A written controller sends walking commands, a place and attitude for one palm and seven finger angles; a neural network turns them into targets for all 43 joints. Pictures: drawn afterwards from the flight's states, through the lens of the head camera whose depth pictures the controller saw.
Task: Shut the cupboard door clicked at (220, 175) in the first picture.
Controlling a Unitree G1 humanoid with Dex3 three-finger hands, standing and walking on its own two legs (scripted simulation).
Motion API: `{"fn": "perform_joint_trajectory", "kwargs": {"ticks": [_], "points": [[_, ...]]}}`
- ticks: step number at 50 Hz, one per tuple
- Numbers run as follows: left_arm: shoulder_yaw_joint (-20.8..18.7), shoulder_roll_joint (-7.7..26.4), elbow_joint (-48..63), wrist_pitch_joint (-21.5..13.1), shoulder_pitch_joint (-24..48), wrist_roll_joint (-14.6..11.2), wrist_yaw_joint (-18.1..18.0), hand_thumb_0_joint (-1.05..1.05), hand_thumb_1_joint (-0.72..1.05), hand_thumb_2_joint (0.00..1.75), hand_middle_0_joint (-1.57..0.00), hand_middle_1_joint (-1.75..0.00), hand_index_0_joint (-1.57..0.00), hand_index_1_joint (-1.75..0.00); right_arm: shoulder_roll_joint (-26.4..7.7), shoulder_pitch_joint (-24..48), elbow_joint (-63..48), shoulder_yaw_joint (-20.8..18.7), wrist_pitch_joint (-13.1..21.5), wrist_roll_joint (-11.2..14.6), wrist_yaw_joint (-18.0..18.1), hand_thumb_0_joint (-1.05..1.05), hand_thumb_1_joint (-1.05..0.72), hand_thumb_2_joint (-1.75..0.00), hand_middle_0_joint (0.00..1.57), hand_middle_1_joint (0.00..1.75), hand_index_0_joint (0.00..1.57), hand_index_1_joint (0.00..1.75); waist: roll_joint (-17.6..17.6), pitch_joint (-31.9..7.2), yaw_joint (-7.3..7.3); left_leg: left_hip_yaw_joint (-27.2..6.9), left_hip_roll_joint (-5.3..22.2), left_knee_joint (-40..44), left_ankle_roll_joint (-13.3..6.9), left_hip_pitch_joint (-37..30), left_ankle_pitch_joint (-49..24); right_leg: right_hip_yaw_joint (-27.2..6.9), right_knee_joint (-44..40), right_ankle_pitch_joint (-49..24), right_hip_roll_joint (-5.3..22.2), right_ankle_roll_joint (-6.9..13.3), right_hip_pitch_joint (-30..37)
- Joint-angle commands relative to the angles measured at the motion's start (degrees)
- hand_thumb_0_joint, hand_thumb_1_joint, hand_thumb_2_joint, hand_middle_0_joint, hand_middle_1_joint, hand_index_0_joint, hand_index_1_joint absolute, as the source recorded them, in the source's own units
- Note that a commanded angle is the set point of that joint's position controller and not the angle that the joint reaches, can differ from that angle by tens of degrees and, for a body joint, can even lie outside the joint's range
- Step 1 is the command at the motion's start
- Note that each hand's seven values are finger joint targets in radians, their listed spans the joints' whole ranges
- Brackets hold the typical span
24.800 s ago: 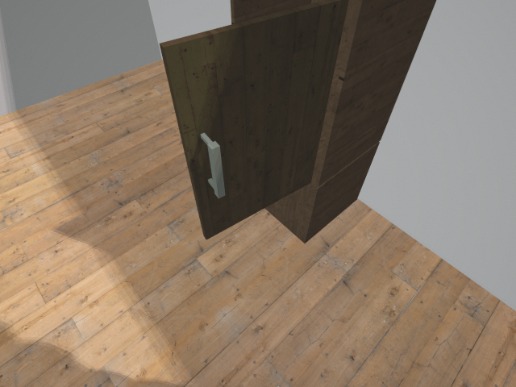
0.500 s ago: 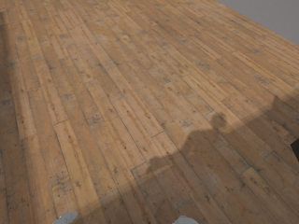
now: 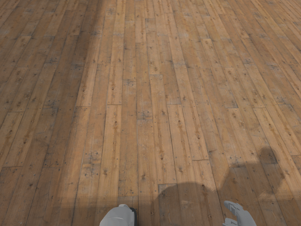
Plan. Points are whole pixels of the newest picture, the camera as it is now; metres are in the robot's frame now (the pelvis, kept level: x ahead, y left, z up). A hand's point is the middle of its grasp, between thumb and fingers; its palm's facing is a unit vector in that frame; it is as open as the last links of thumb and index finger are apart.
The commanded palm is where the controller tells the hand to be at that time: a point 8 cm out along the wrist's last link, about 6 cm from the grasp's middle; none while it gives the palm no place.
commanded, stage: walk to a spot facing it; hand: left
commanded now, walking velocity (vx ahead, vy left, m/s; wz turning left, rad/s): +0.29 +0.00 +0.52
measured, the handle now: out of the picture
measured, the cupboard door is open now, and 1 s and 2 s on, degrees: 60 60 60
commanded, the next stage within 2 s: turn to face it in 0.18 s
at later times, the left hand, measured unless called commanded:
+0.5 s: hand (97, 169) +0.28 +0.20 -0.15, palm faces +0.03 -0.98 -0.18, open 7.4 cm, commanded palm none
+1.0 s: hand (97, 145) +0.37 +0.23 -0.17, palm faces -0.15 -0.96 -0.21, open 7.4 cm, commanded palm none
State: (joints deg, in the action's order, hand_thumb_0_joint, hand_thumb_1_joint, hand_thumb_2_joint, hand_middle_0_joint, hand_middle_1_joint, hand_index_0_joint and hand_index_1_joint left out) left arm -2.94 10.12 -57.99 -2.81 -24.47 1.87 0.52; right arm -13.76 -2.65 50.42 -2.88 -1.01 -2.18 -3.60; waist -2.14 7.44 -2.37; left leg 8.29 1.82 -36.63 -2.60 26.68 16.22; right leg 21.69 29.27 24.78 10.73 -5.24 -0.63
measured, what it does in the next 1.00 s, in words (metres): walks ahead: left foot, then right foot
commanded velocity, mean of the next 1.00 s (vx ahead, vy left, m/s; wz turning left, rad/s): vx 0.06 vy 0.00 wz -0.40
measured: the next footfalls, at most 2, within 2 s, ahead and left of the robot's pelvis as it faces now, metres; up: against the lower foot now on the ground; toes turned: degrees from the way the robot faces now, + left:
left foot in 0.02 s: +0.14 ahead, +0.09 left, +0.00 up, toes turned +8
right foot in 0.56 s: +0.30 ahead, -0.09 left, +0.00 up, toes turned -3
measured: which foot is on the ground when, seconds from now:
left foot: up 0.00-0.00, down 0.02-0.58, up 0.60-0.94, down 0.96-1.00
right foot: down 0.00-0.00, up 0.02-0.54, down 0.56-0.96, up 0.98-1.00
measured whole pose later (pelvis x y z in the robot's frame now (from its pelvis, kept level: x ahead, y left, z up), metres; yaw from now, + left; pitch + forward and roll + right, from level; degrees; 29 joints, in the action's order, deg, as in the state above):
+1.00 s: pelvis +0.26 +0.04 +0.00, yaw -14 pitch +2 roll -1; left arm -5.3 13.3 -52.2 3.0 -12.6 1.2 0.6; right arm -11.1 -6.4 50.0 -1.6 -0.2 -1.2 1.3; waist -1.9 3.0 -1.4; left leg 0.8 1.9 -32.1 1.1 18.2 14.8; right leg -6.7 39.5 22.6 -4.3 -0.2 -22.6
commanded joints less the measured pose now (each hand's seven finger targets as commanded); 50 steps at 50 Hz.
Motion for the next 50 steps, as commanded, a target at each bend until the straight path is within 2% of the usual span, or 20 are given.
{"fn": "perform_joint_trajectory", "kwargs": {"ticks": [1,2,5,7,13,19,23,26,27,28,29,31,35,38,43,46,47,48,49,50], "points": [[-2.01,8.91,10.61,-0.74,6.61,-1.07,0.52,0.00,0.90,0.90,-0.20,-0.30,-0.20,-0.30,-18.69,-24.74,0.41,-4.53,2.26,0.10,2.50,0.00,-0.90,-0.90,0.20,0.30,0.20,0.30,16.84,-21.18,13.48,-37.29,22.77,14.38,-13.12,-45.23,-15.65,-10.08,45.74,9.12,-3.42,1.42,-38.28],[-2.42,10.13,12.15,-0.44,10.47,-0.96,-0.24,0.00,0.90,0.90,-0.20,-0.30,-0.20,-0.30,-18.84,-24.55,1.14,-4.15,2.17,0.70,2.87,0.00,-0.90,-0.90,0.20,0.30,0.20,0.30,7.70,-19.75,12.68,-36.92,25.23,16.41,-13.17,-39.03,-12.56,-17.60,49.13,8.29,-2.54,2.60,-39.50],[-2.43,7.19,8.63,0.97,8.36,-0.10,0.05,0.00,0.90,0.90,-0.20,-0.30,-0.20,-0.30,-10.35,-10.47,-2.40,-1.72,3.11,0.77,3.97,0.00,-0.90,-0.90,0.20,0.30,0.20,0.30,9.84,-8.73,5.44,-24.18,16.15,21.57,-6.75,-17.57,1.24,-21.42,43.46,-3.37,0.56,2.45,-35.94],[-2.52,5.96,6.53,1.94,4.54,0.31,0.39,0.00,0.90,0.90,-0.20,-0.30,-0.20,-0.30,-7.47,-9.54,-1.93,-0.69,3.89,0.82,4.17,0.00,-0.90,-0.90,0.20,0.30,0.20,0.30,9.11,-8.16,3.27,-19.41,12.32,23.12,-5.51,-15.10,-3.84,-20.72,39.77,-8.71,-0.95,1.93,-33.48],[-2.19,5.37,7.46,2.83,9.46,0.09,0.45,0.00,0.90,0.90,-0.20,-0.30,-0.20,-0.30,-4.15,-13.87,1.79,-0.84,4.32,1.31,4.55,0.00,-0.90,-0.90,0.20,0.30,0.20,0.30,4.86,-5.53,2.55,-17.42,10.51,26.73,-6.43,-17.79,-8.65,-21.48,30.15,-17.57,-2.58,1.19,-36.32],[-0.24,3.73,6.54,3.17,13.90,-0.62,-0.30,0.00,0.90,0.90,-0.20,-0.30,-0.20,-0.30,-2.26,-18.10,6.33,0.36,4.36,1.11,5.33,0.00,-0.90,-0.90,0.20,0.30,0.20,0.30,7.82,-4.94,2.71,-9.65,10.18,21.81,-4.76,-21.96,-34.73,-20.68,16.83,-19.54,-6.46,3.28,-29.20],[-0.48,4.16,7.62,3.46,16.24,-0.61,-0.17,0.00,0.90,0.90,-0.20,-0.30,-0.20,-0.30,-3.51,-18.71,7.66,-0.01,3.38,0.53,6.06,0.00,-0.90,-0.90,0.20,0.30,0.20,0.30,9.25,-3.16,3.55,-7.45,13.65,15.92,-5.82,-23.89,-40.69,-19.08,10.51,-13.84,-8.50,5.58,-24.68],[-1.39,5.53,6.54,3.03,9.27,-0.40,-0.04,0.00,0.90,0.90,-0.20,-0.30,-0.20,-0.30,-4.57,-17.11,7.21,-0.35,2.52,1.08,6.32,0.00,-0.90,-0.90,0.20,0.30,0.20,0.30,5.56,-6.76,0.09,-5.08,12.68,3.52,-3.15,-21.52,-40.73,-18.07,1.96,-18.97,-10.29,6.68,-12.22],[-2.23,8.12,5.25,2.36,3.99,-0.23,-0.32,0.00,0.90,0.90,-0.20,-0.30,-0.20,-0.30,-4.08,-16.49,6.48,-0.55,2.55,1.68,6.14,0.00,-0.90,-0.90,0.20,0.30,0.20,0.30,0.74,-10.45,-1.89,-2.90,8.61,-6.95,-0.45,-14.95,-32.70,-24.19,-0.72,-35.06,-6.26,9.05,-2.17],[-3.16,12.69,3.90,1.50,-1.36,0.07,-0.93,0.00,0.90,0.90,-0.20,-0.30,-0.20,-0.30,-1.95,-16.61,4.91,-0.59,2.86,2.32,5.93,0.00,-0.90,-0.90,0.20,0.30,0.20,0.30,-10.35,-15.17,-2.73,1.59,-0.68,-24.57,3.42,-1.60,0.84,-42.49,-3.65,-59.81,8.62,16.93,8.53],[-3.05,13.35,3.84,1.71,-1.48,-1.19,-1.52,0.00,0.90,0.90,-0.20,-0.30,-0.20,-0.30,-2.45,-16.00,4.14,-0.48,2.06,2.21,6.18,0.00,-0.90,-0.90,0.20,0.30,0.20,0.30,-8.21,-16.17,-2.05,-5.49,-2.81,-33.53,4.57,2.72,20.68,-47.70,-7.31,-61.87,13.12,22.62,7.11],[-2.94,10.40,6.65,2.63,7.51,-1.10,-2.52,0.00,0.90,0.90,-0.20,-0.30,-0.20,-0.30,-2.12,-12.41,3.59,-0.51,0.97,1.77,6.03,0.00,-0.90,-0.90,0.20,0.30,0.20,0.30,-2.88,-12.06,0.45,-10.40,1.71,-35.21,5.08,6.12,14.71,-44.15,-9.43,-45.49,8.54,21.70,-1.53],[-3.16,8.72,8.13,2.57,12.64,-0.40,-2.17,0.00,0.90,0.90,-0.20,-0.30,-0.20,-0.30,0.34,-13.26,3.16,-0.41,-0.62,1.09,5.13,0.00,-0.90,-0.90,0.20,0.30,0.20,0.30,-1.81,-11.31,3.49,-8.39,1.99,-25.76,6.05,-0.11,7.50,-35.95,-11.04,-32.13,1.62,16.77,-13.06],[-3.52,9.86,8.48,2.97,12.55,-0.32,-1.43,0.00,0.90,0.90,-0.20,-0.30,-0.20,-0.30,-0.31,-11.69,1.53,-0.61,-0.82,0.97,4.88,0.00,-0.90,-0.90,0.20,0.30,0.20,0.30,-3.94,-9.97,3.07,-7.61,1.12,-19.19,6.46,-0.75,5.53,-37.37,-11.90,-24.53,-0.06,15.88,-15.19],[-4.43,12.24,9.27,3.60,11.64,-0.19,-0.86,0.00,0.90,0.90,-0.20,-0.30,-0.20,-0.30,-1.38,-8.00,-1.66,-0.89,0.14,1.62,5.12,0.00,-0.90,-0.90,0.20,0.30,0.20,0.30,-6.51,-11.04,1.69,-7.50,-1.46,-5.72,6.33,-4.52,6.59,-42.13,-8.40,-28.88,-0.87,15.40,-12.14],[-4.40,11.52,10.71,4.16,14.72,-0.73,-0.95,0.00,0.90,0.90,-0.20,-0.30,-0.20,-0.30,-3.25,-12.72,-1.18,-1.01,1.31,1.90,5.64,0.00,-0.90,-0.90,0.20,0.30,0.20,0.30,-5.65,-13.32,4.68,-8.00,-0.41,11.52,5.73,-18.20,-2.90,-41.01,-2.18,-27.34,-3.94,10.84,-17.78],[-3.82,9.11,11.77,4.41,13.89,-1.29,-0.73,0.00,0.90,0.90,-0.20,-0.30,-0.20,-0.30,-7.29,-13.26,-1.41,-1.45,1.97,1.43,5.88,0.00,-0.90,-0.90,0.20,0.30,0.20,0.30,4.23,-13.95,4.61,-16.30,8.19,17.75,3.08,-25.11,-5.72,-36.43,3.79,-17.20,-9.86,7.77,-25.53],[-3.20,6.93,12.96,4.31,12.84,-1.58,-0.08,0.00,0.90,0.90,-0.20,-0.30,-0.20,-0.30,-12.37,-13.17,-2.61,-2.34,1.96,0.66,5.99,0.00,-0.90,-0.90,0.20,0.30,0.20,0.30,18.17,-13.28,4.28,-28.51,22.37,20.17,-3.61,-27.83,-16.56,-26.80,16.09,5.46,-15.41,4.59,-33.46],[-3.36,8.93,13.40,4.21,13.37,-0.81,0.14,0.00,0.90,0.90,-0.20,-0.30,-0.20,-0.30,-12.73,-12.89,-3.57,-2.22,1.42,0.25,5.89,0.00,-0.90,-0.90,0.20,0.30,0.20,0.30,13.46,-12.04,4.80,-29.46,26.84,19.57,-8.40,-22.76,-17.48,-24.24,27.65,10.80,-13.06,3.96,-32.52],[-3.63,9.58,13.01,4.50,14.79,-0.34,0.17,0.00,0.90,0.90,-0.20,-0.30,-0.20,-0.30,-11.27,-11.28,-3.69,-1.88,1.80,-0.02,6.13,0.00,-0.90,-0.90,0.20,0.30,0.20,0.30,14.46,-10.96,4.03,-27.77,24.76,18.19,-8.73,-22.20,-26.13,-24.71,33.91,9.67,-11.87,3.29,-34.43]]}}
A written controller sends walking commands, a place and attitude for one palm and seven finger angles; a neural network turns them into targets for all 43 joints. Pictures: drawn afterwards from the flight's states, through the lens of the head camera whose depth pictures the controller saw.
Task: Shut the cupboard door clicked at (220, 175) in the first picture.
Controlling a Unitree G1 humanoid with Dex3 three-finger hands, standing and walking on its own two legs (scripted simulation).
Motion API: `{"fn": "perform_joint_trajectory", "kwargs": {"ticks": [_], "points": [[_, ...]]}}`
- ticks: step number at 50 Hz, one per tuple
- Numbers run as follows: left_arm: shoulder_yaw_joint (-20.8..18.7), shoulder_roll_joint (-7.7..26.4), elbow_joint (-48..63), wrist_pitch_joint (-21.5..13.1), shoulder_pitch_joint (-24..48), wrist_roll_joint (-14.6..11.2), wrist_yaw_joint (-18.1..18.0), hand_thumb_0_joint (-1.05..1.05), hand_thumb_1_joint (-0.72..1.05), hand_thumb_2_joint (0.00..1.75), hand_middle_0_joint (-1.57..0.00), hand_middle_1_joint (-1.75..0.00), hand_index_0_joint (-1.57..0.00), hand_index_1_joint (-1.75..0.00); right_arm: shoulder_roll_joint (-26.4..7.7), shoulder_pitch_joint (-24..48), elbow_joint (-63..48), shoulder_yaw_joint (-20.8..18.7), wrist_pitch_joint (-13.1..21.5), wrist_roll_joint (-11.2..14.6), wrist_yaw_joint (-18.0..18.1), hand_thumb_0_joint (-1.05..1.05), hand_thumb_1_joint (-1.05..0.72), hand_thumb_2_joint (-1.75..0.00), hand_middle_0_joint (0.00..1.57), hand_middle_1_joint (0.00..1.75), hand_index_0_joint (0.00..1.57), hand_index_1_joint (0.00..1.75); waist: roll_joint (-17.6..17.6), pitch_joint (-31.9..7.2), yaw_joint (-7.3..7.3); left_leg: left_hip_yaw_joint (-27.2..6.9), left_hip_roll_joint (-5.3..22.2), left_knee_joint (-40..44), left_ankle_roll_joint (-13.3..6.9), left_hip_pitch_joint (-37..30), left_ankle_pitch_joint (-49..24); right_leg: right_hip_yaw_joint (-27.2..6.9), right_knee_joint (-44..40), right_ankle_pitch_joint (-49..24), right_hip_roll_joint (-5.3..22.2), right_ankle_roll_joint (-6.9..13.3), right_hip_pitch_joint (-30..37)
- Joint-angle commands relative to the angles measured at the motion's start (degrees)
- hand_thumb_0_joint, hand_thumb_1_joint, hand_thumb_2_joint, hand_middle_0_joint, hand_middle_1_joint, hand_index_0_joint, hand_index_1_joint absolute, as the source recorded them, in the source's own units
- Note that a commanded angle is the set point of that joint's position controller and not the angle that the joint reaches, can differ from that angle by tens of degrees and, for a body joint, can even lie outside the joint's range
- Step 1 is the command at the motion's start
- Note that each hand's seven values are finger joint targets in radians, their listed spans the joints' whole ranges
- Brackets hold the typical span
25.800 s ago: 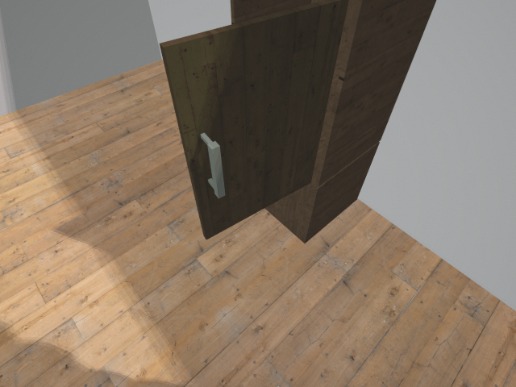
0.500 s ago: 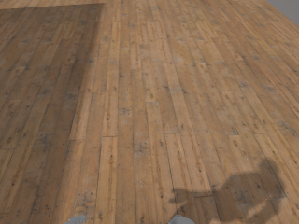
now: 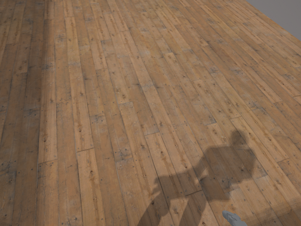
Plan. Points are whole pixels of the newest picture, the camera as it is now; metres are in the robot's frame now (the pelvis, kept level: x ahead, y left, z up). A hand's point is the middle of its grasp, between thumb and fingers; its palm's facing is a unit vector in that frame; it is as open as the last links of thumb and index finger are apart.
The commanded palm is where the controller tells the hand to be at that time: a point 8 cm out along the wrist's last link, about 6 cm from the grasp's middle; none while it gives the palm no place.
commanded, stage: turn to face it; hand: left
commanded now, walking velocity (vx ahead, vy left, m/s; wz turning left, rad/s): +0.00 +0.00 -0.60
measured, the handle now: out of the picture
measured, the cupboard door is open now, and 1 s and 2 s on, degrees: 60 60 60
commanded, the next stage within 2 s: none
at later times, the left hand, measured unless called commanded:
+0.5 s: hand (109, 201) +0.20 +0.14 -0.15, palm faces -0.33 -0.90 -0.27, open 7.4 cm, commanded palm none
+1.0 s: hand (130, 179) +0.27 +0.08 -0.15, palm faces -0.59 -0.77 -0.23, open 7.4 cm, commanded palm none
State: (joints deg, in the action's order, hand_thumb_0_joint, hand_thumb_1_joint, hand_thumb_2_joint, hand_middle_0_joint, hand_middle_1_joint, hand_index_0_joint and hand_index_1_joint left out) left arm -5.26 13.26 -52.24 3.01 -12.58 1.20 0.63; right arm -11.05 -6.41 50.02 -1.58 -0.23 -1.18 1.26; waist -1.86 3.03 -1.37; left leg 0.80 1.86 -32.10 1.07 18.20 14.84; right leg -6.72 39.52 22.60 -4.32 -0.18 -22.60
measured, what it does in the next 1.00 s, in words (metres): steps on the spot, turning right: right foot, then left foot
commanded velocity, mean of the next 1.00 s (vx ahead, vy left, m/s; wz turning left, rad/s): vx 0.00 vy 0.00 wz -0.60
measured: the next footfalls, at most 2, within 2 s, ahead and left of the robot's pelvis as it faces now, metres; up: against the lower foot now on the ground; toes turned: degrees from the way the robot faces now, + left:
right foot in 0.34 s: +0.04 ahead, -0.15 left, +0.00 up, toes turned -19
left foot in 0.68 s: +0.15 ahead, +0.09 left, +0.00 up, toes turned -21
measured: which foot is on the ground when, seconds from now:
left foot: down 0.00-0.34, up 0.36-0.66, down 0.68-1.00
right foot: up 0.00-0.32, down 0.34-0.68, up 0.70-1.00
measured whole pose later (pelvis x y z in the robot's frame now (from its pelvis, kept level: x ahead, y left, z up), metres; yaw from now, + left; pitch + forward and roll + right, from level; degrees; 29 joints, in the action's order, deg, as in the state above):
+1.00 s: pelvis +0.05 -0.02 +0.01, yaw -37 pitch +0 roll -2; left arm -4.8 14.6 -49.7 4.3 -7.3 1.4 2.8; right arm -12.4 -14.1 51.6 -1.6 -1.3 -2.0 0.7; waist 1.6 5.4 1.3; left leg 13.1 10.6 -32.5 2.3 13.2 18.4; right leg 4.6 43.2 23.2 1.2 -1.7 -20.7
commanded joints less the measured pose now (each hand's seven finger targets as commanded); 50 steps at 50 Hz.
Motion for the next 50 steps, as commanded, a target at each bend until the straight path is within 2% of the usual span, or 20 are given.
{"fn": "perform_joint_trajectory", "kwargs": {"ticks": [1,3,5,12,15,16,17,18,19,22,29,31,32,33,34,36,38,40,47,50], "points": [[-1.57,6.64,6.78,-1.10,2.94,0.21,0.48,0.00,0.90,0.90,-0.20,-0.30,-0.20,-0.30,-12.78,-6.38,-3.75,-2.83,0.90,-1.00,1.36,0.00,-0.90,-0.90,0.20,0.30,0.20,0.30,12.24,-5.56,2.36,-14.41,22.02,12.16,-11.37,-12.90,-30.92,3.97,27.29,9.10,4.39,-2.29,-12.41],[-1.08,5.31,6.64,-0.52,2.56,-0.08,1.07,0.00,0.90,0.90,-0.20,-0.30,-0.20,-0.30,-11.88,-4.55,-4.35,-2.50,0.77,-0.98,1.46,0.00,-0.90,-0.90,0.20,0.30,0.20,0.30,11.02,-5.35,1.43,-5.18,17.81,9.76,-9.23,-15.07,-36.82,6.08,26.61,5.79,5.43,-3.12,-12.20],[-0.75,4.88,7.29,-0.18,3.73,-0.07,1.44,0.00,0.90,0.90,-0.20,-0.30,-0.20,-0.30,-11.90,-5.90,-3.91,-2.62,0.69,-0.77,1.44,0.00,-0.90,-0.90,0.20,0.30,0.20,0.30,12.41,-5.30,2.16,-1.23,17.00,8.76,-8.32,-17.32,-38.17,8.38,22.15,4.11,5.89,-3.30,-11.43],[-0.07,4.58,8.75,-0.19,6.94,0.03,2.03,0.00,0.90,0.90,-0.20,-0.30,-0.20,-0.30,-14.28,-7.28,-2.52,-3.70,0.02,-0.82,0.46,0.00,-0.90,-0.90,0.20,0.30,0.20,0.30,15.72,-4.32,3.31,4.37,17.95,6.67,-6.79,-14.06,-32.73,13.21,5.30,0.55,4.56,-1.50,-1.07],[-0.53,7.12,7.12,-1.14,0.83,0.21,1.75,0.00,0.90,0.90,-0.20,-0.30,-0.20,-0.30,-14.74,-5.65,-2.84,-4.05,-0.21,-0.19,-0.05,0.00,-0.90,-0.90,0.20,0.30,0.20,0.30,10.96,-6.83,-0.56,7.39,16.01,-4.42,-2.61,-8.13,-27.42,13.28,-10.82,-12.83,4.09,0.47,13.38],[-1.43,12.03,5.71,-1.86,-4.59,0.62,1.15,0.00,0.90,0.90,-0.20,-0.30,-0.20,-0.30,-12.49,-5.71,-3.80,-3.67,-0.19,0.51,-0.45,0.00,-0.90,-0.90,0.20,0.30,0.20,0.30,-0.59,-10.85,-3.11,11.04,11.78,-16.28,0.88,1.40,-15.77,3.19,-15.25,-26.11,12.92,3.68,25.77],[-2.41,17.34,4.40,-2.32,-8.19,0.41,0.28,0.00,0.90,0.90,-0.20,-0.30,-0.20,-0.30,-8.29,-2.32,-6.68,-2.32,-0.27,0.69,-0.41,0.00,-0.90,-0.90,0.20,0.30,0.20,0.30,-15.35,-9.90,-4.81,9.79,2.05,-30.60,3.58,16.32,22.06,-14.96,-16.60,-50.43,26.22,10.93,29.37],[-2.14,17.98,4.08,-2.03,-9.30,-0.43,-0.32,0.00,0.90,0.90,-0.20,-0.30,-0.20,-0.30,-9.44,-0.97,-7.43,-1.93,-1.12,0.73,0.29,0.00,-0.90,-0.90,0.20,0.30,0.20,0.30,-9.40,-8.51,-5.11,0.70,3.29,-36.51,3.07,17.21,23.71,-15.42,-16.73,-49.43,28.67,14.54,23.68],[-2.46,16.50,5.28,-1.91,-5.07,-0.04,-1.09,0.00,0.90,0.90,-0.20,-0.30,-0.20,-0.30,-8.77,-1.21,-6.99,-2.04,-1.20,0.76,0.78,0.00,-0.90,-0.90,0.20,0.30,0.20,0.30,-14.34,-8.65,-2.93,-1.48,3.73,-39.23,3.32,21.08,21.15,-17.22,-17.92,-41.05,25.98,14.82,23.76],[-0.94,11.77,8.30,-1.51,4.25,0.08,-1.40,0.00,0.90,0.90,-0.20,-0.30,-0.20,-0.30,-9.40,-3.79,-4.20,-2.15,-1.43,0.33,0.04,0.00,-0.90,-0.90,0.20,0.30,0.20,0.30,-7.85,-7.02,1.25,-0.56,4.81,-34.21,4.14,13.84,10.90,-6.31,-17.83,-31.12,19.06,11.16,13.87],[-1.45,12.81,7.76,-1.14,4.47,0.51,-0.52,0.00,0.90,0.90,-0.20,-0.30,-0.20,-0.30,-7.78,-6.24,-4.06,-2.00,-1.03,0.59,-0.28,0.00,-0.90,-0.90,0.20,0.30,0.20,0.30,-8.03,-6.03,1.44,2.11,0.29,-12.10,3.36,4.35,8.40,-10.33,-17.85,-20.75,16.05,10.15,8.38],[-1.46,12.07,7.77,-0.88,5.75,0.15,-0.54,0.00,0.90,0.90,-0.20,-0.30,-0.20,-0.30,-7.87,-9.82,-3.13,-1.93,-0.31,0.74,0.13,0.00,-0.90,-0.90,0.20,0.30,0.20,0.30,-7.31,-6.85,3.33,1.97,-0.14,-1.00,3.02,-2.76,2.39,-10.84,-14.17,-21.00,14.67,7.74,5.50],[-1.16,10.44,8.16,-0.60,6.40,-0.30,-0.48,0.00,0.90,0.90,-0.20,-0.30,-0.20,-0.30,-9.35,-12.58,-2.26,-2.15,0.33,0.63,0.34,0.00,-0.90,-0.90,0.20,0.30,0.20,0.30,-3.23,-7.91,4.55,0.38,1.81,7.72,2.40,-9.65,-1.93,-8.55,-10.25,-17.09,11.71,4.82,1.26],[-0.45,6.64,9.01,-0.17,4.09,-0.90,-0.06,0.00,0.90,0.90,-0.20,-0.30,-0.20,-0.30,-14.63,-13.21,-2.29,-2.89,0.94,-0.24,0.58,0.00,-0.90,-0.90,0.20,0.30,0.20,0.30,12.88,-8.66,3.95,-13.22,14.23,14.71,-1.87,-15.20,-3.71,-1.81,0.39,-2.85,3.41,0.95,-7.16],[-0.06,5.91,10.01,-0.38,3.97,-0.74,0.27,0.00,0.90,0.90,-0.20,-0.30,-0.20,-0.30,-18.07,-13.72,-3.43,-3.41,0.73,-0.58,0.89,0.00,-0.90,-0.90,0.20,0.30,0.20,0.30,20.57,-7.67,4.12,-22.38,25.61,16.82,-8.56,-14.13,-10.37,5.49,14.19,13.69,1.12,-1.20,-11.08],[-0.83,7.28,8.83,-0.40,5.90,0.32,0.66,0.00,0.90,0.90,-0.20,-0.30,-0.20,-0.30,-15.18,-10.98,-3.70,-2.85,1.02,-1.01,1.08,0.00,-0.90,-0.90,0.20,0.30,0.20,0.30,14.44,-5.78,3.45,-18.01,24.12,14.99,-10.52,-9.15,-16.80,3.73,28.05,10.58,4.27,-1.81,-11.21],[-0.85,5.98,7.78,-0.14,5.46,-0.06,1.47,0.00,0.90,0.90,-0.20,-0.30,-0.20,-0.30,-13.16,-7.66,-4.28,-2.36,0.99,-0.96,1.28,0.00,-0.90,-0.90,0.20,0.30,0.20,0.30,11.93,-4.81,1.87,-6.78,19.44,12.02,-8.95,-11.31,-26.44,5.76,28.64,6.00,5.92,-2.86,-11.53],[-0.50,4.64,7.67,0.17,6.20,-0.25,1.79,0.00,0.90,0.90,-0.20,-0.30,-0.20,-0.30,-12.49,-8.35,-3.53,-2.42,0.84,-0.77,1.46,0.00,-0.90,-0.90,0.20,0.30,0.20,0.30,13.34,-5.06,2.50,-1.08,18.09,9.92,-8.19,-14.32,-32.09,8.12,23.84,5.22,6.42,-3.16,-10.38],[-0.02,3.48,8.25,-0.13,8.08,-0.10,1.93,0.00,0.90,0.90,-0.20,-0.30,-0.20,-0.30,-14.08,-10.24,-1.41,-3.80,0.10,-0.82,0.49,0.00,-0.90,-0.90,0.20,0.30,0.20,0.30,15.67,-5.54,4.04,4.35,19.46,7.39,-7.15,-13.25,-27.64,12.82,4.81,2.54,4.79,-1.61,-0.32],[-0.67,6.08,6.26,-0.82,1.48,0.15,1.50,0.00,0.90,0.90,-0.20,-0.30,-0.20,-0.30,-14.17,-7.70,-1.95,-4.25,-0.32,-0.18,-0.10,0.00,-0.90,-0.90,0.20,0.30,0.20,0.30,10.31,-6.41,0.15,8.27,17.26,-2.00,-2.42,-5.53,-17.51,12.66,-12.04,-11.77,4.69,0.30,13.84]]}}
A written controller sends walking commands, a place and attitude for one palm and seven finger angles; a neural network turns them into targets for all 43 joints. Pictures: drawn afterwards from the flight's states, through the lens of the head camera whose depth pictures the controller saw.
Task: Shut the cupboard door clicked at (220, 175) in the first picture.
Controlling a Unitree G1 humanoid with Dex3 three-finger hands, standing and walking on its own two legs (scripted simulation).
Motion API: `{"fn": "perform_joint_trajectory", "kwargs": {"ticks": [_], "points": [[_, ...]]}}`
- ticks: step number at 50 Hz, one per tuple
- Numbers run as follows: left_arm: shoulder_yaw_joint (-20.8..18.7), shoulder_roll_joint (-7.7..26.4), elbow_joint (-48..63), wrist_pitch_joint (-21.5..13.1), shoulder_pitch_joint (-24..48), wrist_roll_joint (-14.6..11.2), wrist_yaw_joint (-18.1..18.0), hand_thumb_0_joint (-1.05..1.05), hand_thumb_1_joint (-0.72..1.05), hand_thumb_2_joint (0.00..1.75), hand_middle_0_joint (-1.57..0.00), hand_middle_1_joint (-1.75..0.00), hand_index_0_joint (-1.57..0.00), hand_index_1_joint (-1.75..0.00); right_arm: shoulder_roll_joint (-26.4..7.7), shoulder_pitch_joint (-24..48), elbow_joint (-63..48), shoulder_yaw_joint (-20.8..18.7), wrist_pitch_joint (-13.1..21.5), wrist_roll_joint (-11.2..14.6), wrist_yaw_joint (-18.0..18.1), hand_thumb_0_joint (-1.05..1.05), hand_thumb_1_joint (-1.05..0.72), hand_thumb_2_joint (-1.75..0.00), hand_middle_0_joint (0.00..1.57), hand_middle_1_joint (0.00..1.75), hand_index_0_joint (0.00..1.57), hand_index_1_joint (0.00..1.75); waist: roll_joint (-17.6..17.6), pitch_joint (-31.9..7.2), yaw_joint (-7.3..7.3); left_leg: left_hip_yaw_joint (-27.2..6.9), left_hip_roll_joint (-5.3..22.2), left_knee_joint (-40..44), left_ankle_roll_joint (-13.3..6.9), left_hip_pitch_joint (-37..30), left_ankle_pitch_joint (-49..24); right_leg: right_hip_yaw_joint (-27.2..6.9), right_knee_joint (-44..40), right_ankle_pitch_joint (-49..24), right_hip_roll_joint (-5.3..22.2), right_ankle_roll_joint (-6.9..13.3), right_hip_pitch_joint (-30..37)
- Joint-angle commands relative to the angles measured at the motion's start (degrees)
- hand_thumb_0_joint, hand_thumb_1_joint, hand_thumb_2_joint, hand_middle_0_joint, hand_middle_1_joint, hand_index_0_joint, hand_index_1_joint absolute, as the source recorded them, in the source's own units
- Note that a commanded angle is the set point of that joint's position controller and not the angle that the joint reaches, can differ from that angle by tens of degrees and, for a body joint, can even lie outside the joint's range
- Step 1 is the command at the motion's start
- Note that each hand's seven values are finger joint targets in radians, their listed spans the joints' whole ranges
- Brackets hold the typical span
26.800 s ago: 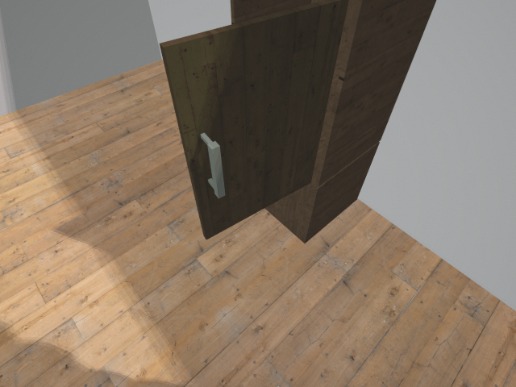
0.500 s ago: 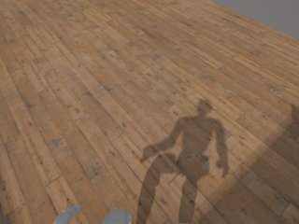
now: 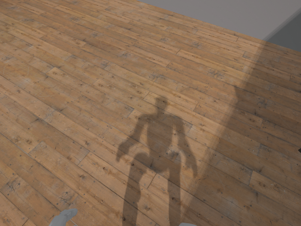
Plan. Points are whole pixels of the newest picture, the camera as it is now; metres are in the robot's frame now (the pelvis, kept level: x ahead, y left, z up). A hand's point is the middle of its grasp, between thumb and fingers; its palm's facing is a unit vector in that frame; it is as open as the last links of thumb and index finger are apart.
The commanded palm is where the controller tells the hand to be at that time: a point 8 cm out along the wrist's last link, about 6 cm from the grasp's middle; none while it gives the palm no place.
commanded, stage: turn to face it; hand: left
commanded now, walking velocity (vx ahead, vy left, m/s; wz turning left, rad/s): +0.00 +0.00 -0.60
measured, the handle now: out of the picture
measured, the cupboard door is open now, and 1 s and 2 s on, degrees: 60 60 60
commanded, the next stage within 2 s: take the last steps up to it in 1.66 s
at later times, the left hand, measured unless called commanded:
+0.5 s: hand (92, 221) +0.15 +0.19 -0.18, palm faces -0.25 -0.95 -0.19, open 7.4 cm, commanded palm none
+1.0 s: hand (130, 197) +0.22 +0.07 -0.15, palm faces -0.55 -0.79 -0.26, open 7.4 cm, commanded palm none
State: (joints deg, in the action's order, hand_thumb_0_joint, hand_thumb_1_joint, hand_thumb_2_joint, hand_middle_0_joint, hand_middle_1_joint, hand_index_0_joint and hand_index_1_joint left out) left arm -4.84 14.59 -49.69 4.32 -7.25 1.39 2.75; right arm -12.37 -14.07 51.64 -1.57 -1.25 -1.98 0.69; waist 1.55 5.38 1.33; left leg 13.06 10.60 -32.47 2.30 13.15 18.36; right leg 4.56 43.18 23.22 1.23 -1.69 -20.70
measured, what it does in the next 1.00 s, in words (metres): steps on the spot, turning right: right foot, then left foot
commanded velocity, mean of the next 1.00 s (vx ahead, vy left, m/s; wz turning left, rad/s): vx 0.00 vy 0.00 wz -0.60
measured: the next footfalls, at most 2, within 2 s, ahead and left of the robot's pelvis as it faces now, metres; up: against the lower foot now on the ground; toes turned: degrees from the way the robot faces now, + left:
right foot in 0.04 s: +0.04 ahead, -0.13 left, +0.00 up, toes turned -6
left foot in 0.40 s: +0.09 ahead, +0.11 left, +0.00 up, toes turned -11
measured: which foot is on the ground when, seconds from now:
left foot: down 0.00-0.04, up 0.06-0.38, down 0.40-0.78, up 0.80-1.00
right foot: up 0.00-0.02, down 0.04-0.40, up 0.42-0.78, down 0.80-1.00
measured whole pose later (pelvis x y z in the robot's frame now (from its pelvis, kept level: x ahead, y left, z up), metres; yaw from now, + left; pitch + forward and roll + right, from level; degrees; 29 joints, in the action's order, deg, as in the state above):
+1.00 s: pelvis +0.02 -0.04 +0.00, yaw -34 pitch +2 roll +1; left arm -2.7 12.5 -50.1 2.2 -8.4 1.4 0.7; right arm -15.4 -10.9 51.6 -2.7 -3.7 -1.1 0.7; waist 1.2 4.9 1.4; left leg 2.7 4.8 -57.9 5.6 27.9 24.2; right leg -1.4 30.0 15.6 -0.7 1.4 -16.2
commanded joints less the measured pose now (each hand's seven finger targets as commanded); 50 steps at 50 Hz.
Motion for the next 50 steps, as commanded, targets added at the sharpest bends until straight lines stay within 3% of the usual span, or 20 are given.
{"fn": "perform_joint_trajectory", "kwargs": {"ticks": [1,2,3,4,7,15,18,19,20,21,24,26,35,37,38,39,40,42,45,50], "points": [[-1.99,9.71,2.63,-2.77,-7.98,0.37,-1.20,0.00,0.90,0.90,-0.20,-0.30,-0.20,-0.30,-9.94,0.21,-4.65,-3.78,0.55,1.15,0.14,0.00,-0.90,-0.90,0.20,0.30,0.20,0.30,-5.90,-10.97,-4.71,-0.56,3.54,-12.67,-0.13,8.87,-7.97,-10.16,-21.78,-20.58,8.51,4.99,21.66],[-2.79,14.71,1.58,-3.28,-10.83,0.10,-2.00,0.00,0.90,0.90,-0.20,-0.30,-0.20,-0.30,-6.24,4.38,-7.83,-2.52,0.30,1.25,0.05,0.00,-0.90,-0.90,0.20,0.30,0.20,0.30,-19.34,-8.80,-6.55,-2.37,-5.30,-25.97,2.34,22.09,19.18,-26.59,-23.63,-40.45,20.32,11.60,22.72],[-2.63,15.72,1.60,-2.96,-12.03,-0.52,-2.51,0.00,0.90,0.90,-0.20,-0.30,-0.20,-0.30,-7.24,6.03,-8.55,-2.21,-0.52,1.27,0.65,0.00,-0.90,-0.90,0.20,0.30,0.20,0.30,-14.21,-8.27,-6.98,-10.59,-4.75,-33.00,1.89,23.20,18.93,-26.90,-23.45,-40.46,21.93,14.85,18.66],[-2.86,14.10,2.04,-3.19,-8.56,-0.23,-3.20,0.00,0.90,0.90,-0.20,-0.30,-0.20,-0.30,-7.12,5.74,-7.82,-2.35,-0.59,1.32,1.15,0.00,-0.90,-0.90,0.20,0.30,0.20,0.30,-19.84,-8.71,-4.97,-13.01,-4.61,-36.45,2.06,26.24,16.46,-28.65,-24.15,-35.70,19.26,14.99,18.53],[-1.35,9.47,4.74,-2.98,-0.58,-0.18,-3.44,0.00,0.90,0.90,-0.20,-0.30,-0.20,-0.30,-7.79,3.65,-5.34,-2.50,-0.58,1.00,0.47,0.00,-0.90,-0.90,0.20,0.30,0.20,0.30,-11.69,-8.61,-1.18,-12.70,-3.83,-32.94,2.86,19.54,6.26,-18.27,-22.54,-29.22,12.69,12.37,11.75],[-1.92,10.85,4.08,-2.75,-2.61,0.39,-2.94,0.00,0.90,0.90,-0.20,-0.30,-0.20,-0.30,-6.32,4.09,-6.45,-2.28,-0.13,1.50,0.36,0.00,-0.90,-0.90,0.20,0.30,0.20,0.30,-10.90,-8.64,-2.00,-11.31,-8.21,-11.75,2.22,10.88,6.04,-24.27,-21.66,-24.64,10.95,12.38,9.10],[-1.81,10.06,4.43,-2.21,-0.12,-0.38,-2.75,0.00,0.90,0.90,-0.20,-0.30,-0.20,-0.30,-7.11,-1.60,-4.79,-2.12,0.82,1.65,1.00,0.00,-0.90,-0.90,0.20,0.30,0.20,0.30,-8.89,-9.93,1.09,-10.91,-8.89,5.71,1.49,-2.10,-4.65,-23.56,-16.50,-23.28,7.57,7.85,2.90],[-1.24,7.29,5.05,-1.95,-1.12,-0.87,-2.51,0.00,0.90,0.90,-0.20,-0.30,-0.20,-0.30,-10.41,-2.31,-4.61,-2.62,1.48,1.26,1.30,0.00,-0.90,-0.90,0.20,0.30,0.20,0.30,-0.54,-11.03,0.98,-18.33,-1.72,13.03,-0.97,-9.05,-4.82,-19.77,-10.97,-15.08,1.96,4.63,-4.34],[-0.53,4.24,5.80,-1.90,-2.93,-1.14,-1.91,0.00,0.90,0.90,-0.20,-0.30,-0.20,-0.30,-15.82,-2.61,-5.59,-3.64,1.49,0.64,1.28,0.00,-0.90,-0.90,0.20,0.30,0.20,0.30,15.31,-10.66,0.73,-31.64,12.39,16.34,-6.63,-11.64,-10.17,-10.64,2.14,4.80,-5.06,1.46,-11.84],[-0.74,5.95,6.42,-1.90,-1.16,-0.34,-1.69,0.00,0.90,0.90,-0.20,-0.30,-0.20,-0.30,-16.38,-3.35,-5.93,-3.55,1.39,0.14,1.62,0.00,-0.90,-0.90,0.20,0.30,0.20,0.30,13.63,-9.40,1.64,-34.59,17.88,16.61,-11.50,-8.31,-15.75,-7.42,14.19,12.35,-3.56,0.40,-12.78],[-1.48,5.37,4.12,-1.59,-1.64,-0.17,-0.89,0.00,0.90,0.90,-0.20,-0.30,-0.20,-0.30,-11.92,1.50,-6.66,-2.43,1.84,-0.03,1.99,0.00,-0.90,-0.90,0.20,0.30,0.20,0.30,9.37,-8.00,-1.15,-19.99,10.30,12.02,-10.11,-7.42,-32.58,-6.70,25.47,5.68,-0.63,-1.24,-13.18],[-1.09,4.28,4.06,-1.09,-0.92,-0.33,-0.50,0.00,0.90,0.90,-0.20,-0.30,-0.20,-0.30,-11.10,1.16,-6.45,-2.41,1.72,0.07,1.95,0.00,-0.90,-0.90,0.20,0.30,0.20,0.30,9.01,-8.00,-0.73,-14.05,8.51,10.53,-9.22,-9.02,-35.81,-4.72,23.94,3.53,0.01,-1.81,-12.71],[-0.32,2.80,5.08,-1.53,2.98,-0.19,-0.16,0.00,0.90,0.90,-0.20,-0.30,-0.20,-0.30,-13.22,-2.32,-3.19,-3.94,1.00,0.05,0.91,0.00,-0.90,-0.90,0.20,0.30,0.20,0.30,12.20,-7.70,1.43,-8.07,10.30,6.84,-8.12,-7.84,-31.83,1.81,0.24,1.48,-1.09,-0.09,-1.40],[-0.63,3.93,3.99,-2.05,-1.25,-0.23,-0.33,0.00,0.90,0.90,-0.20,-0.30,-0.20,-0.30,-13.68,-0.39,-3.40,-4.18,0.84,0.38,0.69,0.00,-0.90,-0.90,0.20,0.30,0.20,0.30,9.65,-9.15,-1.50,-5.49,9.10,0.99,-4.98,-4.54,-27.06,2.41,-12.52,-8.43,-1.72,1.09,7.49],[-1.21,6.94,2.57,-2.64,-6.07,0.02,-0.72,0.00,0.90,0.90,-0.20,-0.30,-0.20,-0.30,-12.82,0.27,-3.88,-4.24,0.80,0.92,0.36,0.00,-0.90,-0.90,0.20,0.30,0.20,0.30,3.57,-11.13,-3.96,-3.55,6.72,-7.36,-1.96,1.60,-20.68,-2.42,-19.92,-16.59,1.75,2.81,17.30],[-2.45,13.87,1.38,-3.45,-9.54,0.49,-1.59,0.00,0.90,0.90,-0.20,-0.30,-0.20,-0.30,-7.69,1.94,-6.49,-2.89,0.64,1.34,0.07,0.00,-0.90,-0.90,0.20,0.30,0.20,0.30,-17.64,-11.13,-5.79,0.25,-2.25,-20.42,1.96,18.28,10.50,-22.38,-23.89,-33.92,17.04,8.63,26.94],[-2.52,15.97,0.58,-3.22,-11.91,-0.50,-2.34,0.00,0.90,0.90,-0.20,-0.30,-0.20,-0.30,-7.94,4.48,-8.19,-2.34,-0.24,1.18,0.49,0.00,-0.90,-0.90,0.20,0.30,0.20,0.30,-17.33,-9.84,-7.06,-7.27,-4.83,-30.49,2.46,21.64,20.18,-27.16,-22.67,-46.72,23.00,13.65,21.07],[-2.43,13.23,1.93,-2.98,-6.34,-0.38,-3.40,0.00,0.90,0.90,-0.20,-0.30,-0.20,-0.30,-8.02,5.81,-7.15,-2.37,-0.65,1.30,1.26,0.00,-0.90,-0.90,0.20,0.30,0.20,0.30,-17.72,-7.42,-4.58,-13.49,-3.78,-36.83,2.32,25.86,14.24,-26.28,-23.70,-34.12,18.37,14.75,17.56],[-1.25,9.63,3.96,-3.13,-0.10,-0.26,-3.54,0.00,0.90,0.90,-0.20,-0.30,-0.20,-0.30,-7.92,2.89,-4.84,-2.29,-0.52,1.02,0.52,0.00,-0.90,-0.90,0.20,0.30,0.20,0.30,-11.99,-8.80,-1.07,-12.25,-3.68,-31.54,3.22,19.37,6.20,-17.12,-21.75,-33.32,12.54,12.25,13.43],[-1.54,10.91,3.31,-3.18,-2.51,0.07,-3.11,0.00,0.90,0.90,-0.20,-0.30,-0.20,-0.30,-6.80,3.95,-5.61,-2.16,-0.54,1.20,0.22,0.00,-0.90,-0.90,0.20,0.30,0.20,0.30,-9.36,-8.90,-2.08,-10.59,-6.87,-19.58,3.31,15.54,5.33,-20.61,-21.81,-29.99,11.49,12.76,12.47]]}}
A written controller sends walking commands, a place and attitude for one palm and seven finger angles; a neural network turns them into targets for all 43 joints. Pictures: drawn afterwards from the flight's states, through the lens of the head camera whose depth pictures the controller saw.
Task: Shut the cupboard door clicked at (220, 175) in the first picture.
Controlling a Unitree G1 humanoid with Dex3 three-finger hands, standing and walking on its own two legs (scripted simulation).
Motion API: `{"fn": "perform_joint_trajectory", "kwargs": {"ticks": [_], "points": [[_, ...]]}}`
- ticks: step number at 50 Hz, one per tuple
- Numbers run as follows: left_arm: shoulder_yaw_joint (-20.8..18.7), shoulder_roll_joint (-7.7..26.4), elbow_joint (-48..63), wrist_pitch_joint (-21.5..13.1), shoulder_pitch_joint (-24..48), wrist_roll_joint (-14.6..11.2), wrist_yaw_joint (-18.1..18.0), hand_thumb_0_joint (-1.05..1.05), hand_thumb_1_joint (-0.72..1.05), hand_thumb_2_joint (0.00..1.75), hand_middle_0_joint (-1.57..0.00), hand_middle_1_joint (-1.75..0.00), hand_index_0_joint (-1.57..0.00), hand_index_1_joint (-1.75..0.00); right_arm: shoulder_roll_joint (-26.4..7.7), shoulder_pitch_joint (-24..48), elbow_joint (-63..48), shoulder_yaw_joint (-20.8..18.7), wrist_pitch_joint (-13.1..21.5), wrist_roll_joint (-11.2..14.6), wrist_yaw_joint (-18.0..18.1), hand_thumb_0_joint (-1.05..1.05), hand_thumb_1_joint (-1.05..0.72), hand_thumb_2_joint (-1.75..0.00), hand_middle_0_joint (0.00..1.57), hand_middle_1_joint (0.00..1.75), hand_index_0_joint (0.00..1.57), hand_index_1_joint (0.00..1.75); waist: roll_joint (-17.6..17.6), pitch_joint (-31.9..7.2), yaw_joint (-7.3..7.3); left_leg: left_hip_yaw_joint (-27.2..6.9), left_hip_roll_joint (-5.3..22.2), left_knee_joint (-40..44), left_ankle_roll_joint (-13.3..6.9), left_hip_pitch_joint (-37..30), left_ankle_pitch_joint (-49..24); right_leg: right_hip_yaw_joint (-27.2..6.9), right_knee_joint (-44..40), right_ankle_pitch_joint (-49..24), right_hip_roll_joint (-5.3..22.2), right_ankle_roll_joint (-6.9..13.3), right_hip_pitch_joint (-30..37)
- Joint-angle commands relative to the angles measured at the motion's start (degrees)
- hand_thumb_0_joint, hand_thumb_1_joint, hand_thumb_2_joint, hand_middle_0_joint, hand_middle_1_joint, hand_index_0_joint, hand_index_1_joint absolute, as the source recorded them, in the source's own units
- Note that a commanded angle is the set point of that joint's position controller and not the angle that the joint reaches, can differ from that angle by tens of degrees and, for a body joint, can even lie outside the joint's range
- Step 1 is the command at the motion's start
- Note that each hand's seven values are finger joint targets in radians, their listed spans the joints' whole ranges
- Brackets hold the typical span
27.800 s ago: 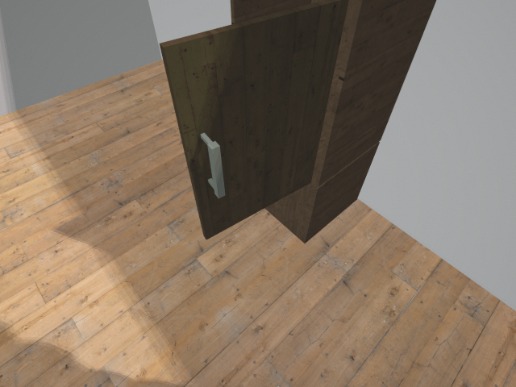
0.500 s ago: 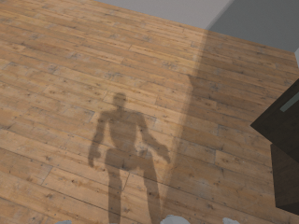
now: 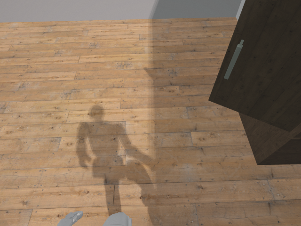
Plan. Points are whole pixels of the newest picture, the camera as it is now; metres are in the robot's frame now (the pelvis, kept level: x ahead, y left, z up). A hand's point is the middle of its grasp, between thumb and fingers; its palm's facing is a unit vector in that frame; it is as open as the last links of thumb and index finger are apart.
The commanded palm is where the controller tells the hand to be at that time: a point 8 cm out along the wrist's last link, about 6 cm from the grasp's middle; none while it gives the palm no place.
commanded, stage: turn to face it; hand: left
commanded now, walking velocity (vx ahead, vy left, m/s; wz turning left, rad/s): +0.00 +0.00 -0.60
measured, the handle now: (233, 60) +0.73 -0.32 -0.03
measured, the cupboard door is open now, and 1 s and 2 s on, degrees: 60 60 60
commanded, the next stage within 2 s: take the last steps up to it in 0.66 s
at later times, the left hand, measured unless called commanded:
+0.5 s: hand (100, 207) +0.19 +0.17 -0.16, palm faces -0.29 -0.92 -0.27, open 7.4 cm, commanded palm none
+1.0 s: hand (118, 200) +0.21 +0.12 -0.16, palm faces -0.42 -0.89 -0.17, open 7.4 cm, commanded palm none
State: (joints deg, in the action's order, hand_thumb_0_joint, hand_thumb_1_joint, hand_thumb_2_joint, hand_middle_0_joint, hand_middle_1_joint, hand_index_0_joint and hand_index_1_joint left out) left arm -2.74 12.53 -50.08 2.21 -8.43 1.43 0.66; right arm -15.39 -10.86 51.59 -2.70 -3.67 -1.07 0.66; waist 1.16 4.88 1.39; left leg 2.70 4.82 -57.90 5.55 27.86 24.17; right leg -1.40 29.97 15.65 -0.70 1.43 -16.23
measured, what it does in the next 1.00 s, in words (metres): steps on the spot, turning right: left foot, then right foot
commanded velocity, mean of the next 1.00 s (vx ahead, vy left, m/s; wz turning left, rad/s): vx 0.08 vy -0.04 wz -0.35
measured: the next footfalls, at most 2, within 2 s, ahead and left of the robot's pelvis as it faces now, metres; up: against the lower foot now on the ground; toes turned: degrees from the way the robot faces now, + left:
left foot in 0.16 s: +0.07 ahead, +0.14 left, +0.00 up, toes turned -2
right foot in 0.50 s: +0.02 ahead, -0.13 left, +0.00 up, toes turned -20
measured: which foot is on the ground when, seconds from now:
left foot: up 0.00-0.14, down 0.16-0.48, up 0.50-0.80, down 0.82-1.00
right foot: down 0.00-0.16, up 0.18-0.48, down 0.50-0.82, up 0.84-1.00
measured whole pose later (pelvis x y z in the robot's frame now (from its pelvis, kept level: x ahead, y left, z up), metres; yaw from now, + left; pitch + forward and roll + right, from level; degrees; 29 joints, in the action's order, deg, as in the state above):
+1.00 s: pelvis +0.06 -0.03 +0.01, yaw -25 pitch +1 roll -1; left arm -4.2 13.5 -55.8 3.2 -11.3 1.9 3.0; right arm -9.9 -17.9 55.3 -0.1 1.0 -2.6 1.0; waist -1.2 1.0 1.6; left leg 5.9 6.0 -25.8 1.9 11.3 15.3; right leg 1.8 57.3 23.4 0.4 -0.7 -26.7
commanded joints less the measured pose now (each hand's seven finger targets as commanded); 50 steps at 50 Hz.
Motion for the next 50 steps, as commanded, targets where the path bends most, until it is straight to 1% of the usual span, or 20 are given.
{"fn": "perform_joint_trajectory", "kwargs": {"ticks": [1,4,6,8,9,11,14,20,22,23,24,25,27,31,36,39,41,42,45,50], "points": [[-3.78,13.28,3.82,-0.98,-1.27,0.03,-0.95,0.00,0.90,0.90,-0.20,-0.30,-0.20,-0.30,-3.62,0.58,-5.71,-1.01,2.01,0.33,0.28,0.00,-0.90,-0.90,0.20,0.30,0.20,0.30,-9.26,-8.61,-2.02,-0.13,-1.54,8.39,0.01,0.03,-0.66,-15.21,-8.25,-22.20,13.00,9.60,7.92],[-4.03,13.40,3.99,-0.64,0.35,-0.03,-0.91,0.00,0.90,0.90,-0.20,-0.30,-0.20,-0.30,-3.79,-1.47,-5.64,-0.92,2.57,0.70,0.68,0.00,-0.90,-0.90,0.20,0.30,0.20,0.30,-10.48,-9.10,-0.80,-0.13,-2.85,19.10,-0.64,-6.57,-2.96,-17.55,-5.70,-22.94,12.31,8.28,5.10],[-3.69,11.61,4.34,-0.17,1.55,-0.62,-0.84,0.00,0.90,0.90,-0.20,-0.30,-0.20,-0.30,-5.19,-5.56,-4.20,-1.13,3.36,0.64,1.03,0.00,-0.90,-0.90,0.20,0.30,0.20,0.30,-6.46,-9.61,1.30,-1.07,-1.40,33.66,-1.51,-19.13,-12.42,-16.19,-0.83,-16.20,8.39,3.86,-3.21],[-2.66,6.71,6.35,0.13,-0.44,-1.04,0.06,0.00,0.90,0.90,-0.20,-0.30,-0.20,-0.30,-13.82,-7.71,-5.10,-2.48,3.76,-0.64,1.35,0.00,-0.90,-0.90,0.20,0.30,0.20,0.30,17.02,-9.72,1.46,-22.56,21.69,42.25,-12.02,-24.78,-20.52,-1.10,21.56,19.28,-3.32,-2.47,-16.36],[-2.91,8.36,6.03,0.31,0.29,-0.19,0.25,0.00,0.90,0.90,-0.20,-0.30,-0.20,-0.30,-13.22,-6.95,-5.27,-2.16,3.84,-0.95,1.58,0.00,-0.90,-0.90,0.20,0.30,0.20,0.30,12.65,-8.83,1.68,-23.08,23.39,42.34,-14.48,-20.88,-20.64,-2.53,31.80,19.69,-1.03,-2.83,-16.30],[-3.59,8.43,4.80,0.34,0.15,-0.10,0.93,0.00,0.90,0.90,-0.20,-0.30,-0.20,-0.30,-10.34,-2.43,-6.42,-1.56,4.14,-0.99,1.66,0.00,-0.90,-0.90,0.20,0.30,0.20,0.30,10.98,-7.09,-0.64,-14.31,18.88,39.52,-14.12,-19.16,-29.47,-1.38,39.08,15.11,1.30,-3.78,-17.24],[-2.85,5.86,4.49,0.84,0.86,-0.44,1.54,0.00,0.90,0.90,-0.20,-0.30,-0.20,-0.30,-8.72,-2.80,-5.71,-1.38,3.99,-1.00,1.79,0.00,-0.90,-0.90,0.20,0.30,0.20,0.30,10.21,-7.99,-0.39,-3.18,14.27,35.29,-12.56,-23.99,-40.89,2.19,32.97,12.40,1.97,-4.60,-16.06],[-2.07,4.61,4.54,0.32,2.36,-0.31,1.59,0.00,0.90,0.90,-0.20,-0.30,-0.20,-0.30,-10.10,-5.13,-3.28,-2.40,3.25,-0.89,1.02,0.00,-0.90,-0.90,0.20,0.30,0.20,0.30,12.84,-7.66,1.10,0.74,14.78,32.13,-11.60,-22.07,-39.35,7.23,12.97,9.05,0.34,-2.95,-5.32],[-2.27,5.54,3.04,-0.25,-2.03,-0.35,1.42,0.00,0.90,0.90,-0.20,-0.30,-0.20,-0.30,-10.47,-3.12,-3.11,-2.64,3.03,-0.47,0.83,0.00,-0.90,-0.90,0.20,0.30,0.20,0.30,10.36,-9.15,-1.60,2.85,13.66,27.24,-8.74,-18.76,-33.44,7.75,-0.01,-1.89,-0.06,-2.05,3.76],[-2.78,8.35,1.73,-0.78,-6.02,-0.02,1.07,0.00,0.90,0.90,-0.20,-0.30,-0.20,-0.30,-9.32,-2.59,-3.44,-2.68,2.98,0.03,0.53,0.00,-0.90,-0.90,0.20,0.30,0.20,0.30,4.15,-10.61,-3.53,5.07,10.91,20.82,-5.74,-13.48,-25.10,3.35,-6.71,-10.27,3.27,-0.78,11.70],[-3.92,14.65,0.59,-1.55,-8.57,0.57,0.24,0.00,0.90,0.90,-0.20,-0.30,-0.20,-0.30,-4.77,-1.67,-5.30,-1.65,2.91,0.55,0.27,0.00,-0.90,-0.90,0.20,0.30,0.20,0.30,-14.45,-10.87,-4.81,9.37,2.73,9.51,-1.94,1.15,-0.56,-14.67,-10.32,-25.53,17.53,4.38,20.50],[-4.00,16.70,-0.18,-1.47,-11.07,-0.19,-0.42,0.00,0.90,0.90,-0.20,-0.30,-0.20,-0.30,-4.38,1.14,-6.83,-0.92,2.19,0.54,0.55,0.00,-0.90,-0.90,0.20,0.30,0.20,0.30,-15.25,-9.32,-6.62,3.43,-0.25,-1.05,-1.53,4.12,13.83,-19.56,-10.27,-36.48,24.52,10.55,15.28],[-3.87,14.00,0.37,-1.26,-6.07,0.01,-1.49,0.00,0.90,0.90,-0.20,-0.30,-0.20,-0.30,-4.22,1.38,-4.91,-0.93,1.72,0.56,1.31,0.00,-0.90,-0.90,0.20,0.30,0.20,0.30,-16.12,-7.24,-4.33,-2.95,0.71,-9.28,-1.93,8.05,9.36,-19.16,-10.75,-26.53,20.71,12.57,11.40],[-2.56,10.26,1.82,-1.49,-0.18,0.07,-1.70,0.00,0.90,0.90,-0.20,-0.30,-0.20,-0.30,-2.71,-2.66,-1.66,-0.38,1.95,0.19,0.46,0.00,-0.90,-0.90,0.20,0.30,0.20,0.30,-10.48,-8.97,-0.84,-0.44,0.29,-0.80,-1.04,0.87,0.88,-7.14,-8.42,-28.33,14.34,9.36,7.82],[-3.08,11.05,0.02,-1.41,-1.98,0.16,-1.59,0.00,0.90,0.90,-0.20,-0.30,-0.20,-0.30,-1.41,-3.14,-1.34,-0.12,2.41,0.38,0.56,0.00,-0.90,-0.90,0.20,0.30,0.20,0.30,-9.87,-8.99,-1.64,1.24,-2.22,15.74,-1.42,-4.37,-1.41,-10.48,-7.20,-26.93,13.98,9.55,8.95],[-2.61,8.72,-0.52,-1.10,-0.99,-0.70,-1.57,0.00,0.90,0.90,-0.20,-0.30,-0.20,-0.30,-2.21,-8.38,0.79,0.14,3.53,0.17,0.93,0.00,-0.90,-0.90,0.20,0.30,0.20,0.30,-6.75,-9.98,0.88,0.43,-1.30,33.86,-2.33,-19.19,-15.68,-9.02,-2.27,-16.53,10.13,4.50,1.59],[-1.65,3.76,0.78,-0.58,-2.59,-0.84,-0.54,0.00,0.90,0.90,-0.20,-0.30,-0.20,-0.30,-11.23,-12.16,1.01,-1.35,4.20,-1.46,1.30,0.00,-0.90,-0.90,0.20,0.30,0.20,0.30,14.68,-8.68,1.98,-22.63,18.88,42.81,-11.63,-24.55,-10.96,2.53,15.16,16.21,-1.68,-1.09,-12.48],[-1.82,5.21,2.22,-0.44,0.57,-0.09,0.00,0.00,0.90,0.90,-0.20,-0.30,-0.20,-0.30,-12.25,-13.17,0.81,-1.69,4.08,-1.73,1.70,0.00,-0.90,-0.90,0.20,0.30,0.20,0.30,11.08,-5.72,3.44,-27.88,22.76,45.78,-15.42,-22.45,-4.25,0.66,26.13,19.68,-1.04,-1.11,-17.20],[-2.43,5.43,1.20,-0.98,2.67,0.47,1.73,0.00,0.90,0.90,-0.20,-0.30,-0.20,-0.30,-8.11,-9.92,0.45,-0.80,5.21,-1.54,1.64,0.00,-0.90,-0.90,0.20,0.30,0.20,0.30,8.63,-1.86,1.50,-18.26,17.51,45.87,-13.23,-20.12,-7.66,-0.45,34.25,9.94,2.95,-1.70,-21.08],[-1.61,2.93,0.58,-0.93,4.25,0.07,2.88,0.00,0.90,0.90,-0.20,-0.30,-0.20,-0.30,-7.45,-11.65,2.76,-1.41,5.78,-1.48,1.42,0.00,-0.90,-0.90,0.20,0.30,0.20,0.30,9.03,-2.22,1.99,-5.34,14.72,44.70,-11.55,-21.31,-13.73,3.78,19.67,5.52,3.58,-2.57,-15.08]]}}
